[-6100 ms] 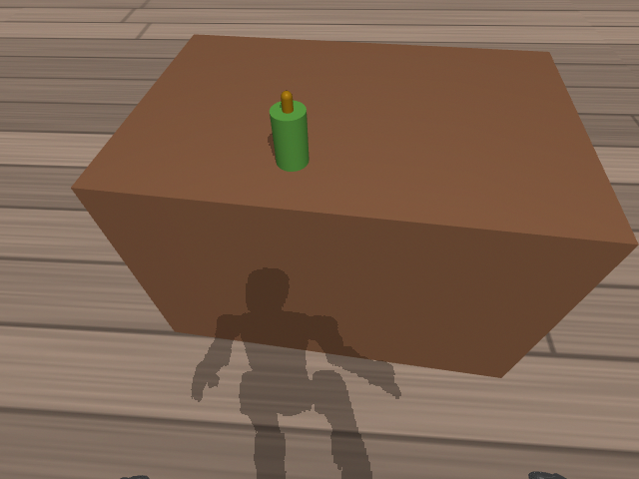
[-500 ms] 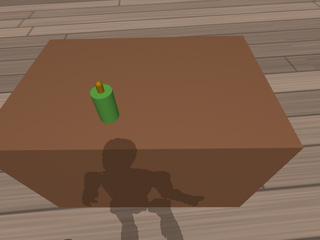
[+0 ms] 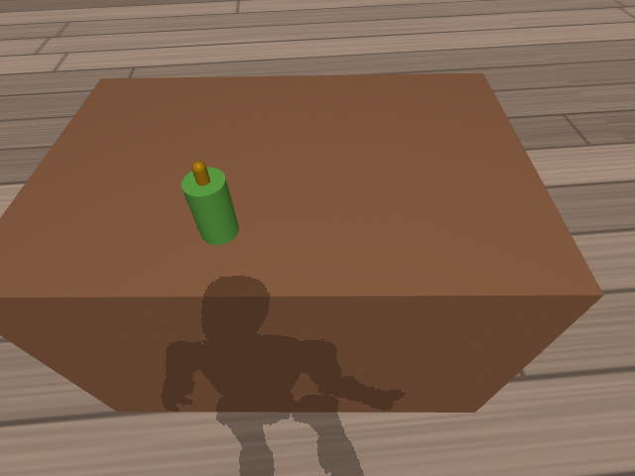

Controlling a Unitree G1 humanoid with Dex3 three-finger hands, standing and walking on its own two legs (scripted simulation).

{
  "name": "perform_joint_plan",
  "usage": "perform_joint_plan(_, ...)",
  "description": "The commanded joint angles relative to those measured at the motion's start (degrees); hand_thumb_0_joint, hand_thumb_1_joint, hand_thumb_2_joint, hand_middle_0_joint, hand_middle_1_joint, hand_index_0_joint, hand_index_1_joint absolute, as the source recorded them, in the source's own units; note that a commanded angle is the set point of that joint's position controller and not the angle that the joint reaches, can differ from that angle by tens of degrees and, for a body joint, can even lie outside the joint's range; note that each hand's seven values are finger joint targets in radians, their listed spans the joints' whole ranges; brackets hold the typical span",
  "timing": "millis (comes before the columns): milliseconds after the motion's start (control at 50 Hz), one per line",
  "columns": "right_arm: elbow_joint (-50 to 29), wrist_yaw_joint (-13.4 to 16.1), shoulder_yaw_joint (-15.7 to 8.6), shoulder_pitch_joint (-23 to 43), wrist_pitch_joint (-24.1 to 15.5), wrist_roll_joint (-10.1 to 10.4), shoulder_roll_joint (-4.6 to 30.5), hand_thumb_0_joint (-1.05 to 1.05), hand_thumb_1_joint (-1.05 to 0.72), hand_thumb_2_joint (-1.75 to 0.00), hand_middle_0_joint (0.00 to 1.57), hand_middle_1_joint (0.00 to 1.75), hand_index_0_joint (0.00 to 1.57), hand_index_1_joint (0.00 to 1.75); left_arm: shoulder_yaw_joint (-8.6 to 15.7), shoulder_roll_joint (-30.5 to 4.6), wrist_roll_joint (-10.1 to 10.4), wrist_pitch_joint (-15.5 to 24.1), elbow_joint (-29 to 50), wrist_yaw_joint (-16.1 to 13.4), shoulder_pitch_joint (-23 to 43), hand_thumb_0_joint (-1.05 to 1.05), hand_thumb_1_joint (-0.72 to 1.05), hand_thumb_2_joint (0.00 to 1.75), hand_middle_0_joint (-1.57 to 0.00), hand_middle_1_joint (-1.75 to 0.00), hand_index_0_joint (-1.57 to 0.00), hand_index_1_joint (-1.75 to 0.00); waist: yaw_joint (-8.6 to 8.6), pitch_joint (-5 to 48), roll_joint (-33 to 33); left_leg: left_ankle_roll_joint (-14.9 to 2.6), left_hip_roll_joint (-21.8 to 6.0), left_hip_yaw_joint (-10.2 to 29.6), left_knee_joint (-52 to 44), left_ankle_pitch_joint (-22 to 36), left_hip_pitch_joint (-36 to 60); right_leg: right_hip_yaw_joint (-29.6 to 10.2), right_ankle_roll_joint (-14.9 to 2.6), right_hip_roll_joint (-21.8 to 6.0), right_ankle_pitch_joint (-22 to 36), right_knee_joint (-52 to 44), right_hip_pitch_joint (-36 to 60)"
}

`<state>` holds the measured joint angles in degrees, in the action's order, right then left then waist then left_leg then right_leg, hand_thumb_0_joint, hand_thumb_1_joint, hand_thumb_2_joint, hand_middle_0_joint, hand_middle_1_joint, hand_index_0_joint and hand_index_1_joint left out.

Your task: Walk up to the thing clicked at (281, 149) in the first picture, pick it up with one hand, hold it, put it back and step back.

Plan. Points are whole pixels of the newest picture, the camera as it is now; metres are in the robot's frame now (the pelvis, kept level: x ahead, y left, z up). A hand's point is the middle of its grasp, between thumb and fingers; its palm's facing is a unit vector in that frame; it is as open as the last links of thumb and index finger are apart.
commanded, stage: stand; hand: left
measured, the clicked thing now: (209, 199) +0.53 +0.21 +0.00
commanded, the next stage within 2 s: rise first in 0.26 s
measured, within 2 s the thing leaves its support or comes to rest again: neither
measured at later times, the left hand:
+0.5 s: hand out of the picture +0.12 +0.24 -0.15, palm faces +0.10 -0.94 -0.32, open 8.6 cm
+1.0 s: hand (135, 413) +0.19 +0.25 -0.03, palm faces +0.25 -0.90 -0.35, open 17.0 cm
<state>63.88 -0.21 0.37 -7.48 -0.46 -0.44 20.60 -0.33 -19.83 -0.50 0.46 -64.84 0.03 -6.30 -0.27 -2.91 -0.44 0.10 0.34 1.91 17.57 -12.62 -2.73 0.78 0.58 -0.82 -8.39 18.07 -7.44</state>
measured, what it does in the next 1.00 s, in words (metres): stands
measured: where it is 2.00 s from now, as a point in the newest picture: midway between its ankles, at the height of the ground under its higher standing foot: outside the picture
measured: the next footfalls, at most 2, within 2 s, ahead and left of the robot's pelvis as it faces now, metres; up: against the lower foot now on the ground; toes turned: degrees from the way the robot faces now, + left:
none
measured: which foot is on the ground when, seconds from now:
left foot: down 0.00-1.00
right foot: down 0.00-1.00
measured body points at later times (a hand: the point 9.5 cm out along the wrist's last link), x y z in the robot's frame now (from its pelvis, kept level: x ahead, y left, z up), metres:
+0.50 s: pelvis -0.02 +0.00 -0.01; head +0.02 +0.00 +0.44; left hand +0.12 +0.29 -0.12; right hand +0.11 -0.29 -0.13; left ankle -0.03 +0.12 -0.75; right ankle +0.02 -0.13 -0.75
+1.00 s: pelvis +0.01 +0.00 -0.01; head +0.01 -0.01 +0.44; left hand +0.17 +0.30 -0.01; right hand +0.17 -0.24 -0.09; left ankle -0.03 +0.12 -0.75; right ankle +0.02 -0.13 -0.75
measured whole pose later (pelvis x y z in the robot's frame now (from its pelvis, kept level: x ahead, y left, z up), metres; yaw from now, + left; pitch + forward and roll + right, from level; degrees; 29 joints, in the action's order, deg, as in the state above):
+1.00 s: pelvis +0.01 +0.00 -0.01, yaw -1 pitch -1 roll -1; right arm 33.4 3.8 -2.9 -14.2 -5.3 2.0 12.6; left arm 8.3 -16.3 2.8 4.5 -14.9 -4.8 -19.9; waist -1.8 -0.5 -2.2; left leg -0.2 0.1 1.2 24.5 -16.7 -7.0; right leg 0.1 0.7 -0.5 -11.4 23.6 -11.4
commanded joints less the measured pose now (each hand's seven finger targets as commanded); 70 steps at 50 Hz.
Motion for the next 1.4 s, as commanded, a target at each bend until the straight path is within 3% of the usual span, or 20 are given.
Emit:
perform_joint_plan(0, -3.0, 0.8, -2.3, 1.5, -1.3, 0.1, 11.9, 0.0, -0.9, -0.9, 0.2, 0.3, 0.2, 0.3, 2.3, -12.8, 0.1, 1.5, 3.1, -0.6, 1.7, 0.0, 0.9, 0.9, -0.2, -0.3, -0.2, -0.3, 0.03, 3.7, 0.5, -1.4, -7.5, 4.9, -3.5, 9.6, -3.7, -5.6, -1.91, -6.7, 8.0, -1.6, 4.1)
perform_joint_plan(340, -2.9, 0.8, -2.2, 1.0, -1.4, 0.0, 11.9, 0.0, -0.82, -0.82, 0.12, 0.22, 0.12, 0.22, 2.3, -12.8, 0.1, 1.4, 3.5, -0.6, 1.8, 0.0, 0.82, 0.82, -0.12, -0.22, -0.12, -0.22, 0.2, 4.2, 0.3, -1.48, -7.6, 4.7, -3.3, 10.7, -3.8, -5.8, -2.06, -7.0, 9.5, -0.8, 4.5)
perform_joint_plan(360, -23.1, 1.6, 0.0, 21.1, -8.2, 6.0, 1.2, 0.0, -0.74, -0.74, 0.05, 0.14, 0.05, 0.14, 0.3, -1.0, 4.9, 6.1, 23.6, -1.0, 21.9, 0.0, 0.74, 0.74, -0.05, -0.14, -0.04, -0.14, 2.5, 4.3, -1.2, 0.21, 0.1, -2.2, 2.9, 4.9, -11.3, 1.3, -1.38, 0.4, 1.9, 3.7, -5.1)
perform_joint_plan(380, -25.8, 2.4, 0.1, 19.6, -9.7, 6.6, 3.4, 0.0, -0.66, -0.66, 0.05, 0.06, 0.05, 0.06, 1.1, -5.9, 6.6, 8.6, 26.5, -2.3, 20.4, 0.0, 0.66, 0.66, -0.07, -0.07, -0.05, -0.09, -0.13, 5.7, 1.6, 0.06, -0.3, -1.6, 1.0, 0.0, -9.2, 1.2, -1.35, 0.2, -3.1, 2.3, -1.4)
perform_joint_plan(400, -19.3, 3.4, -3.0, 14.0, -9.0, 6.2, 8.4, 0.0, -0.58, -0.58, 0.05, 0.05, 0.05, 0.05, 3.9, -10.4, 6.2, 8.1, 20.1, -3.4, 14.0, 0.0, 0.58, 0.58, -0.07, -0.07, -0.05, -0.1, 1.54, 2.7, 1.9, -0.26, 0.1, -2.1, 0.8, -2.4, -10.6, 1.2, -1.6, 0.6, -5.0, 1.9, -3.2)
perform_joint_plan(420, -15.1, 3.6, -5.3, 11.3, -7.9, 5.8, 10.1, 0.0, -0.5, -0.5, 0.05, 0.05, 0.05, 0.05, 7.9, -14.1, 6.3, 7.3, 16.6, -3.7, 8.5, 0.0, 0.5, 0.5, -0.08, -0.07, -0.05, -0.09, -0.66, 1.2, 0.0, -0.01, 0.0, -2.9, 2.2, -2.5, -13.4, 1.5, -1.59, 0.8, -5.1, 3.1, -2.7)
perform_joint_plan(440, -14.1, 4.2, -7.8, 11.6, -7.7, 5.9, 11.4, 0.0, -0.42, -0.42, 0.05, 0.05, 0.05, 0.05, 10.0, -14.1, 6.3, 6.3, 16.8, -4.1, 5.5, 0.0, 0.42, 0.42, -0.08, -0.08, -0.06, -0.1, -0.82, 5.3, -0.2, 0.04, 0.2, -3.0, 3.6, 0.7, -12.6, 1.2, -1.51, 0.6, -2.1, 4.1, -2.5)
perform_joint_plan(480, -16.5, 5.2, -8.2, 9.7, -8.8, 5.0, 10.4, 0.0, -0.26, -0.26, 0.05, 0.05, 0.05, 0.05, 7.9, -11.8, 5.8, 7.3, 24.1, -4.9, 9.1, 0.0, 0.26, 0.27, -0.06, -0.07, -0.06, -0.07, -0.04, 14.1, -0.6, -0.15, 0.0, -2.8, 5.0, 6.3, -9.1, 0.5, -1.27, 0.4, 4.8, 6.1, -0.2)
perform_joint_plan(540, -13.2, 4.6, -11.8, -1.0, -7.3, 3.1, 7.9, 0.0, -0.1, -0.19, 0.05, 0.05, 0.05, 0.05, 12.2, -11.2, 3.1, 6.0, 20.2, -4.6, -1.4, 0.0, 0.13, 0.19, -0.05, -0.06, -0.07, -0.05, 0.67, 13.5, -1.4, -0.39, 0.5, -2.6, 6.5, 10.4, -10.7, 0.6, -1.49, 0.7, 8.9, 7.0, -1.4)
perform_joint_plan(580, -19.6, 4.5, -10.6, 0.9, -7.0, 3.2, 6.1, 0.0, -0.01, -0.16, 0.05, 0.05, 0.05, 0.05, 12.1, -9.4, 3.0, 6.0, 26.7, -4.6, -3.3, 0.0, 0.05, 0.14, -0.05, -0.06, -0.08, -0.03, -0.67, 17.5, 0.0, -0.35, 0.7, -3.0, 5.6, 13.7, -8.0, 0.8, -1.29, 0.6, 11.8, 5.7, 2.4)
perform_joint_plan(660, -28.0, 3.9, -5.5, 0.7, -6.2, 4.0, -0.3, 0.0, 0.2, -0.11, 0.05, 0.05, 0.05, 0.05, 10.4, -6.2, 3.9, 5.6, 37.4, -4.2, -3.1, 0.0, -0.2, 0.09, -0.05, -0.06, -0.06, -0.04, -1.42, 11.6, -0.1, -0.1, 0.4, -3.5, 4.2, 11.1, -9.8, 1.4, -1.11, 0.6, 7.9, 4.0, -0.5)
perform_joint_plan(740, -32.0, 4.4, -6.5, 3.5, -6.6, 3.4, 1.8, 0.0, 0.38, -0.07, 0.05, 0.05, 0.05, 0.05, 11.7, -7.8, 3.8, 6.1, 46.2, -5.0, -1.9, 0.0, -0.38, 0.08, -0.05, -0.05, -0.04, -0.06, -1.78, 7.8, -1.4, -0.37, 0.0, -3.2, 2.3, 5.3, -10.9, 1.4, -1.45, 0.6, 2.2, 3.0, -1.3)
perform_joint_plan(820, -37.0, 4.8, -6.3, 0.0, -7.6, 2.9, 1.3, 0.0, 0.5, -0.04, 0.05, 0.05, 0.05, 0.05, 12.1, -7.8, 3.5, 7.2, 55.5, -5.6, -4.9, 0.0, -0.55, 0.04, -0.05, -0.05, -0.04, -0.06, -1.29, 9.6, -1.4, -0.52, 0.0, -3.1, 2.9, 7.7, -8.3, 1.3, -1.38, 0.8, 4.4, 3.2, 1.1)
perform_joint_plan(900, -40.8, 5.1, -7.0, 0.2, -8.1, 2.5, 1.8, 0.0, 0.53, -0.03, 0.05, 0.05, 0.05, 0.05, 14.5, -8.2, 3.3, 7.6, 59.9, -5.9, -8.2, 0.0, -0.56, 0.03, -0.05, -0.05, -0.04, -0.06, -1.6, 9.8, -0.7, -0.33, -0.2, -2.8, 3.3, 11.5, -6.6, 1.5, -1.54, 0.9, 7.6, 3.7, 2.7)
perform_joint_plan(1000, -36.8, 4.3, -8.3, -7.4, -7.5, 2.3, 0.5, 0.0, 0.53, -0.03, 0.05, 0.05, 0.05, 0.05, 13.7, -6.1, 3.5, 7.8, 65.7, -4.5, -13.8, 0.0, -0.56, 0.03, -0.05, -0.04, -0.04, -0.06, -0.9, 6.4, -3.5, 0.23, -0.5, -2.8, 2.6, 13.3, -5.8, 2.2, -1.92, 1.2, 9.2, 4.2, 1.1)
perform_joint_plan(1060, -35.6, 3.2, -6.1, -7.8, -7.1, 2.4, -2.5, 0.0, 0.52, -0.03, 0.05, 0.05, 0.05, 0.05, 13.4, -5.9, 3.4, 7.9, 68.4, -3.5, -14.8, 0.0, -0.56, 0.02, -0.05, -0.04, -0.04, -0.05, -1.48, 5.6, -3.1, 0.42, -0.8, -2.6, 2.8, 16.6, -6.1, 2.5, -2.06, 1.3, 11.5, 4.6, 2.0)
perform_joint_plan(1220, -38.8, 3.2, -8.7, -0.9, -8.0, 1.7, 1.0, 0.0, 0.53, -0.03, 0.05, 0.05, 0.05, 0.05, 16.0, -7.2, 3.4, 9.6, 74.5, -3.2, -16.2, 0.0, -0.57, 0.03, -0.05, -0.05, -0.04, -0.06, -2.34, 6.9, -0.8, -0.1, -0.7, -2.0, 2.6, 13.0, -5.9, 2.4, -1.79, 1.1, 8.0, 3.7, 3.7)
perform_joint_plan(1300, -38.5, 3.1, -7.4, -2.1, -7.9, 1.6, -1.3, 0.0, 0.52, -0.04, 0.05, 0.05, 0.05, 0.05, 15.7, -6.1, 3.4, 10.6, 76.1, -2.7, -16.6, 0.0, -0.59, 0.04, -0.06, -0.05, -0.04, -0.07, -2.2, 5.7, -1.8, 0.09, -0.4, -2.4, 2.6, 13.0, -5.7, 2.3, -1.66, 0.9, 7.9, 3.6, 3.4)
perform_joint_plan(1340, -36.7, 3.2, -9.2, -3.2, -7.8, 1.6, 0.0, 0.0, 0.51, -0.04, 0.05, 0.05, 0.05, 0.05, 16.7, -7.1, 3.4, 10.8, 76.7, -2.7, -17.2, 0.0, -0.59, 0.05, -0.06, -0.05, -0.04, -0.07, -2.05, 5.7, -2.7, 0.13, -0.5, -2.2, 2.2, 12.4, -5.7, 2.5, -1.8, 0.9, 7.3, 3.6, 2.8)
perform_joint_plan(1380, -36.5, 2.7, -6.9, -3.9, -7.8, 1.7, -2.7, 0.0, 0.51, -0.04, 0.05, 0.05, 0.05, 0.05, 16.2, -6.3, 3.4, 11.2, 77.5, -2.4, -18.1, 0.0, -0.58, 0.04, -0.06, -0.05, -0.04, -0.07, -2.32, 5.0, -1.4, -0.42, -0.1, -2.2, 2.1, 10.8, -6.1, 2.6, -1.56, 0.8, 6.5, 3.1, 3.1)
